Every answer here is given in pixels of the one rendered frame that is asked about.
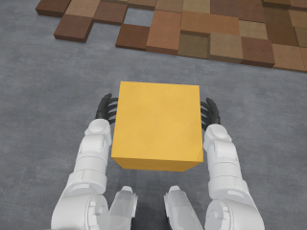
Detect right robot forearm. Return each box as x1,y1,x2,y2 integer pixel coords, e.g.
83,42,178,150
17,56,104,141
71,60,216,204
202,124,265,230

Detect left robot shin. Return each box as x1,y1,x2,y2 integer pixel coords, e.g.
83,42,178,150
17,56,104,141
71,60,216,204
115,186,132,196

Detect robot left upper arm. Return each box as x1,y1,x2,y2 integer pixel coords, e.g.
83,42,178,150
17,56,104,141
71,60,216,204
44,192,110,230

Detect left robot hand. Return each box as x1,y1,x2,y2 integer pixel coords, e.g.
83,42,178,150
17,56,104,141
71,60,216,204
95,93,119,125

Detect robot right thigh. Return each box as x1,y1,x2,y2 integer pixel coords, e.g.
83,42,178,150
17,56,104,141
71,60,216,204
163,190,203,230

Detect right robot hand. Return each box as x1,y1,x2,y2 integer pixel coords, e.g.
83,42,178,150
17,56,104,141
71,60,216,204
200,98,221,131

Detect left robot forearm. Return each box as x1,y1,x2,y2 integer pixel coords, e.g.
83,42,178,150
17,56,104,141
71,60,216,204
51,119,112,229

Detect robot right upper arm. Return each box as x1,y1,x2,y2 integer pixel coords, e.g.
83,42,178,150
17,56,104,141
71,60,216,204
204,197,265,230

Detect carton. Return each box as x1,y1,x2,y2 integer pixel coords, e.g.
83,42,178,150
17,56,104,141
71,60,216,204
110,81,203,172

